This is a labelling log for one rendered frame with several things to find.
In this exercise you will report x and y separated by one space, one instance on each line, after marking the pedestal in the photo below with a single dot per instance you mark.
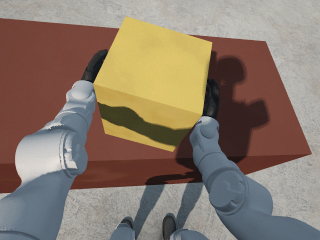
41 61

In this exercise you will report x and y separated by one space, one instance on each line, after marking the carton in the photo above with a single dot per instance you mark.
151 86

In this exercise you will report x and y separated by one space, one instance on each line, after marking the left robot forearm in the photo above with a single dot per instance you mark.
76 115

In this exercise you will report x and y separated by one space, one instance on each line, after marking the right robot upper arm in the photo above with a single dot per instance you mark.
245 208

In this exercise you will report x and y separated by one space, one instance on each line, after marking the left robot upper arm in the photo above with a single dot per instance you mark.
47 164

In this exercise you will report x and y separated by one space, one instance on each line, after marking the robot left hand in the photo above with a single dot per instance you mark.
94 66

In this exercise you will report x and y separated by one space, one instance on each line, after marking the right robot foot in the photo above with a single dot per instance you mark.
168 227

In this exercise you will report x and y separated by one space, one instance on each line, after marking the robot right hand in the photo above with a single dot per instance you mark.
211 103

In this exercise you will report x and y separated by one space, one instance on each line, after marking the robot right shin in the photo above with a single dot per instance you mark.
176 232

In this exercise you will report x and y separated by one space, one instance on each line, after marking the right robot forearm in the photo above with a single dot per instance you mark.
207 154

